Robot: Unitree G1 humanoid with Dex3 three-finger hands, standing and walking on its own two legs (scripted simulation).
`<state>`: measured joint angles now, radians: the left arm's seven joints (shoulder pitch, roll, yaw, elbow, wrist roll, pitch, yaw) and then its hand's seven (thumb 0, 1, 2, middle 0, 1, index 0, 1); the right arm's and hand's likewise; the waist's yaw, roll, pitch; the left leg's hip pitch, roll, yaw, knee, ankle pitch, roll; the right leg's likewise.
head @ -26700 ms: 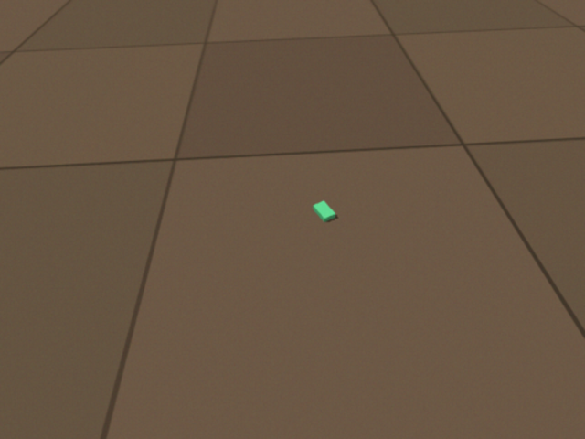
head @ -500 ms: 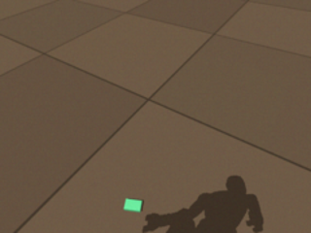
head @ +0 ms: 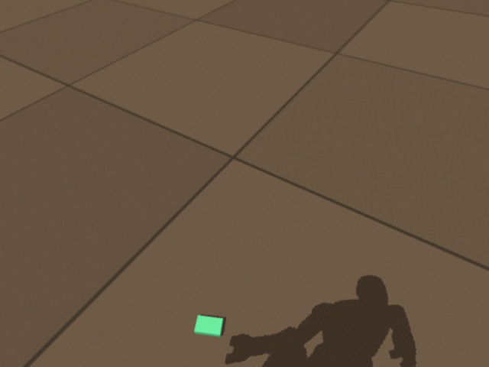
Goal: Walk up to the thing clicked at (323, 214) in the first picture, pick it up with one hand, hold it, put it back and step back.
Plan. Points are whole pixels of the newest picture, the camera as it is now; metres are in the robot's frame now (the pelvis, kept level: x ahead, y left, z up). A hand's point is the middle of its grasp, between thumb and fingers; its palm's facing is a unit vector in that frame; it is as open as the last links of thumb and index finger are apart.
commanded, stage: stand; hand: left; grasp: from above
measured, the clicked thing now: (209, 325) +0.45 +0.19 -0.77
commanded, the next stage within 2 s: rise first in 0.84 s
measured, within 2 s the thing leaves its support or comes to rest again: neither
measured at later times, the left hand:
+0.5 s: hand out of the picture +0.08 +0.25 -0.16, palm faces -0.02 -0.94 -0.35, open 7.4 cm
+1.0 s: hand out of the picture +0.10 +0.25 -0.15, palm faces +0.02 -0.94 -0.35, open 7.5 cm
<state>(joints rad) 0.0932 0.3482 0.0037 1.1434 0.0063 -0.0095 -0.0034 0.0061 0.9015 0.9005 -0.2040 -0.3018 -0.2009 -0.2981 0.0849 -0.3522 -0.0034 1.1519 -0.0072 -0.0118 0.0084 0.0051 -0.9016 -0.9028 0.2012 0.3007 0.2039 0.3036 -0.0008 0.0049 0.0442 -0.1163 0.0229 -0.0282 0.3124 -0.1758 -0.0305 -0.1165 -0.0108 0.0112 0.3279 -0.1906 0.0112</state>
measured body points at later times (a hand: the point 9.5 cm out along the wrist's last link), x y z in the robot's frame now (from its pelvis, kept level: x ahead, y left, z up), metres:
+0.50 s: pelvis +0.01 +0.00 +0.00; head +0.02 -0.01 +0.45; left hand +0.08 +0.30 -0.13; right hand +0.09 -0.30 -0.14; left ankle +0.00 +0.14 -0.75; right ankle -0.01 -0.13 -0.75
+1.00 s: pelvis +0.01 +0.00 +0.00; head +0.02 +0.00 +0.45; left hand +0.10 +0.30 -0.13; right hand +0.10 -0.30 -0.13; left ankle +0.00 +0.14 -0.75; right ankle -0.01 -0.13 -0.75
